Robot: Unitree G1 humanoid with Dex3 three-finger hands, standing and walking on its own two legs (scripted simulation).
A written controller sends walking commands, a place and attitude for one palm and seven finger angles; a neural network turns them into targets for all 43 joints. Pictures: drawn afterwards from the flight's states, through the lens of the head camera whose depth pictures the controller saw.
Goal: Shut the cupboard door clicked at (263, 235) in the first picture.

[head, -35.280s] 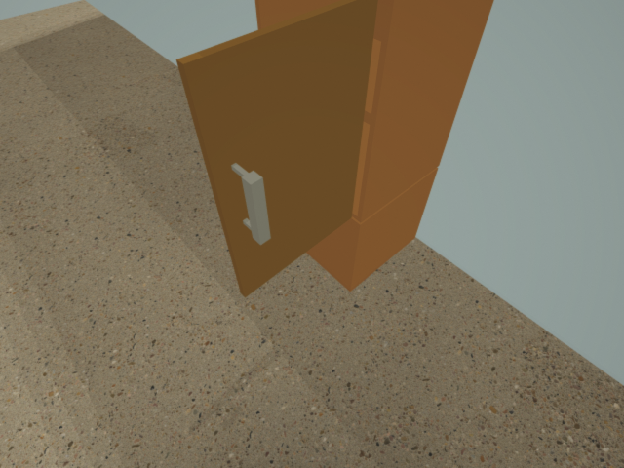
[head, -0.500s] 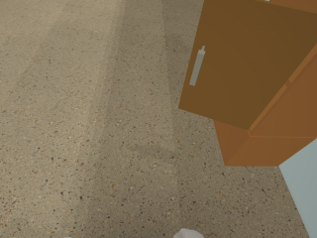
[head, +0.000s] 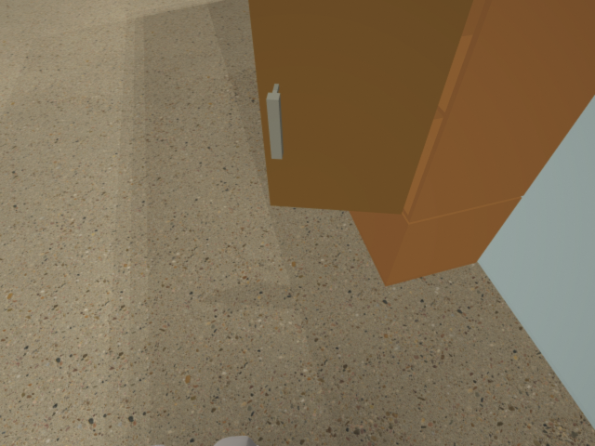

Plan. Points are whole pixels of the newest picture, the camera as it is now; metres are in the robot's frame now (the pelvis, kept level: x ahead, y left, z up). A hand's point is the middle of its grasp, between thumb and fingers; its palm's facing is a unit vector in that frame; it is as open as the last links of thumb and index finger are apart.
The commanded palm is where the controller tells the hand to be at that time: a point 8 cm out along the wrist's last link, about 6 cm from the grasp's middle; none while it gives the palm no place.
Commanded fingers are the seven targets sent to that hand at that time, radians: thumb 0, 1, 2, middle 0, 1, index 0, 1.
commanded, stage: take the last steps up to it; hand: left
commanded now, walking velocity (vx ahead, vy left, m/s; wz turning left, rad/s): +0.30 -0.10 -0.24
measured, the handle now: (276, 122) +0.77 +0.09 -0.02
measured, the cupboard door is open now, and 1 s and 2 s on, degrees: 69 69 69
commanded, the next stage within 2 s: come to a stop and stand still in 0.92 s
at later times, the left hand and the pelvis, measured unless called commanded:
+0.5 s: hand (219, 416) +0.19 +0.14 -0.17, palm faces -0.11 -0.97 -0.21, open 7.4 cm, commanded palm none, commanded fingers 0.00 0.90 0.90 -0.20 -0.30 -0.20 -0.30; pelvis +0.08 -0.04 -0.01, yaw -6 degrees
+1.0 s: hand (244, 358) +0.28 +0.11 -0.18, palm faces -0.06 -0.99 -0.15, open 7.4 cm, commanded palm none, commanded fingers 0.00 0.90 0.90 -0.20 -0.30 -0.20 -0.30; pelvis +0.24 -0.06 +0.00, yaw -6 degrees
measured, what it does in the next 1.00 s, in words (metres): walks ahead: left foot, then right foot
